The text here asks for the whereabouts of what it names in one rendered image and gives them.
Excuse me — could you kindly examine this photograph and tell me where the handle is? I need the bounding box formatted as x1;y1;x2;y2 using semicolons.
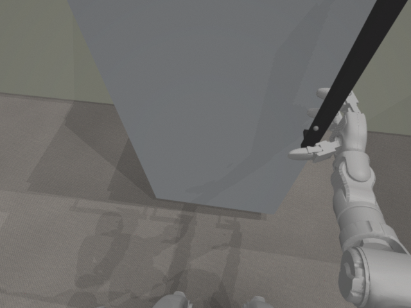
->
301;0;408;148

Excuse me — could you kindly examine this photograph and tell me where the robot left shin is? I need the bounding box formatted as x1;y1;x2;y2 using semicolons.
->
174;291;186;298

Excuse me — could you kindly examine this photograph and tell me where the fridge door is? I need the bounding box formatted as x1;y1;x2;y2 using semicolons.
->
67;0;377;214

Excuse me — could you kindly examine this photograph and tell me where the robot shin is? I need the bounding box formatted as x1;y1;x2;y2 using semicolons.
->
174;291;186;298
251;296;265;302

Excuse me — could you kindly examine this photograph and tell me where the robot right shin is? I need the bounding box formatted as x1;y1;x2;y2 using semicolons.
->
251;296;265;302

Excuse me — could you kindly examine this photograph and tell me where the robot right forearm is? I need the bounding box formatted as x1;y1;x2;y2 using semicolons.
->
331;150;411;256

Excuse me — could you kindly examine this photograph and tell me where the right robot upper arm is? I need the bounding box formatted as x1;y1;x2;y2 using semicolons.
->
338;246;411;308

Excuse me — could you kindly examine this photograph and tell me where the right robot hand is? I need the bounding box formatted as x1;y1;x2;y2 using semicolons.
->
288;88;367;163

